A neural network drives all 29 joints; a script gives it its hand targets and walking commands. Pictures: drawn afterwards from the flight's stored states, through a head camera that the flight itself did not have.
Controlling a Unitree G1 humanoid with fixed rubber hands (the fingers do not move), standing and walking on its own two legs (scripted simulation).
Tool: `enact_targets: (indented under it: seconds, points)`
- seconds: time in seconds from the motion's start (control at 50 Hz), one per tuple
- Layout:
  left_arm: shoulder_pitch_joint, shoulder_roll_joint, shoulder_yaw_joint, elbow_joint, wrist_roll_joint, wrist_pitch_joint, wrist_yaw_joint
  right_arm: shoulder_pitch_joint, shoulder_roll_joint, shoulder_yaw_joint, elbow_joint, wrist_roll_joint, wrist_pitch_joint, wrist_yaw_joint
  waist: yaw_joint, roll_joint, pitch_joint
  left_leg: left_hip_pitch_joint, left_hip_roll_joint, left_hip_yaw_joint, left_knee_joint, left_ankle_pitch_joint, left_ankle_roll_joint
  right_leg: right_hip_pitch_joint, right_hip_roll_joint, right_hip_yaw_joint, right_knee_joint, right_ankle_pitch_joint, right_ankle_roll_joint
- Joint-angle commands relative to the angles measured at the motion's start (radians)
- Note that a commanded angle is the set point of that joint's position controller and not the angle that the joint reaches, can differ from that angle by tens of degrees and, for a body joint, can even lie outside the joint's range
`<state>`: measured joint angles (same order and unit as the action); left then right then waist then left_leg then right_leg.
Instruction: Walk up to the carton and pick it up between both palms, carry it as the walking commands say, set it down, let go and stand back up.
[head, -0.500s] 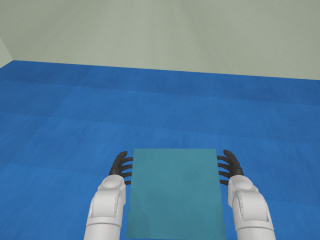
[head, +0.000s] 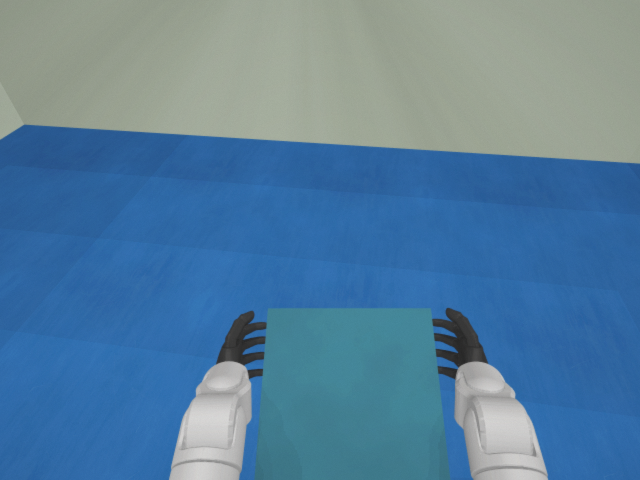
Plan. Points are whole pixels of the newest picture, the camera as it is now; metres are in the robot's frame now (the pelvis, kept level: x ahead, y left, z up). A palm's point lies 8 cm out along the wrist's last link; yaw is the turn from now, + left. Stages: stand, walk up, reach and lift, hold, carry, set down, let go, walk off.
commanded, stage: carry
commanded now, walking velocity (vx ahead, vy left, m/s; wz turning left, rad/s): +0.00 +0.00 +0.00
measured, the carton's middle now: (348, 399) +0.29 +0.00 -0.08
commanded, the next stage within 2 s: none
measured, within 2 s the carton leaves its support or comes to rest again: neither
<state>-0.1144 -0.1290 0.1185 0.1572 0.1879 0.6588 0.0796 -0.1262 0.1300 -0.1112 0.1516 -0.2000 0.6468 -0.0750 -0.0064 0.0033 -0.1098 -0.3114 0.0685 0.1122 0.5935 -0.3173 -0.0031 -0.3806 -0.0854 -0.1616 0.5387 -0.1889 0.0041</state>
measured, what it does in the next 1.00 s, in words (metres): stands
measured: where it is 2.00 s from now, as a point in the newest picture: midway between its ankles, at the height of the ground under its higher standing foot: outside the picture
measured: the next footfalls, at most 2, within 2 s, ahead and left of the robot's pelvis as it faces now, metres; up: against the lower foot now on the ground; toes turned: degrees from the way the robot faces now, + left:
none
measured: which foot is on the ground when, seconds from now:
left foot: down 0.00-1.00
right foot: down 0.00-1.00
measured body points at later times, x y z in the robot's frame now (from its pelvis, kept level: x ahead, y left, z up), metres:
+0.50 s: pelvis +0.00 +0.00 +0.00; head -0.02 +0.01 +0.45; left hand +0.28 +0.15 +0.03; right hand +0.28 -0.15 +0.04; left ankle -0.01 +0.12 -0.73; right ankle +0.05 -0.13 -0.73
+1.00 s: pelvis +0.00 +0.01 +0.00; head -0.02 +0.00 +0.45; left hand +0.28 +0.15 +0.06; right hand +0.28 -0.15 +0.06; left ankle -0.01 +0.12 -0.73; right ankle +0.05 -0.13 -0.73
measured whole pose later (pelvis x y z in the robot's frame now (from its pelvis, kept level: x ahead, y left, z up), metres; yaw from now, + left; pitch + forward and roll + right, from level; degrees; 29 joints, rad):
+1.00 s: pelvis +0.00 +0.01 +0.00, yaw +0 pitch +3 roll +0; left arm -0.15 -0.13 0.10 -0.10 0.14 0.98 0.12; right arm -0.16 0.13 -0.10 -0.12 -0.15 0.97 -0.11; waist 0.00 0.00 -0.10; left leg -0.31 0.05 0.13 0.53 -0.28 0.01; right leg -0.39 -0.10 -0.14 0.50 -0.15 0.01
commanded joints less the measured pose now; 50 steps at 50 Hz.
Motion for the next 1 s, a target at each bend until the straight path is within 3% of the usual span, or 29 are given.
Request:
enact_targets:
  seconds: [0.0, 0.36, 0.62, 0.98]
  points:
    - [-0.422, -0.609, -0.411, -0.154, -0.173, -0.059, -0.174, -0.385, 0.616, 0.407, -0.128, 0.168, -0.049, 0.174, -0.001, 0.006, -0.238, 0.018, 0.090, -0.102, -0.114, 0.169, 0.028, 0.161, -0.076, 0.113, -0.064, 0.111, -0.003]
    - [-0.431, -0.628, -0.448, -0.199, -0.203, -0.031, -0.175, -0.394, 0.632, 0.442, -0.168, 0.196, -0.020, 0.178, 0.001, 0.006, -0.235, 0.023, 0.089, -0.104, -0.132, 0.167, 0.035, 0.157, -0.077, 0.118, -0.075, 0.098, -0.008]
    - [-0.467, -0.730, -0.557, -0.306, -0.299, 0.129, -0.197, -0.423, 0.732, 0.549, -0.279, 0.296, 0.139, 0.200, 0.004, 0.001, -0.240, 0.028, 0.084, -0.096, -0.146, 0.167, 0.037, 0.154, -0.081, 0.125, -0.090, 0.108, -0.020]
    - [-0.522, -0.831, -0.615, -0.420, -0.386, 0.307, -0.219, -0.479, 0.839, 0.610, -0.396, 0.395, 0.320, 0.225, 0.005, 0.001, -0.261, 0.049, 0.085, -0.097, -0.160, 0.192, 0.036, 0.147, -0.082, 0.121, -0.094, 0.115, -0.018]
